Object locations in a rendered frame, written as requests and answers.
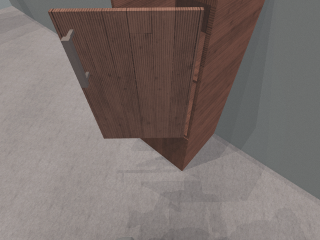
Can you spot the handle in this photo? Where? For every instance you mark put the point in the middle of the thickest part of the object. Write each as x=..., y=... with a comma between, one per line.
x=74, y=60

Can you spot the cupboard door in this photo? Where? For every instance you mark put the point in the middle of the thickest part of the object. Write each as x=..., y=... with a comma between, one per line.
x=141, y=63

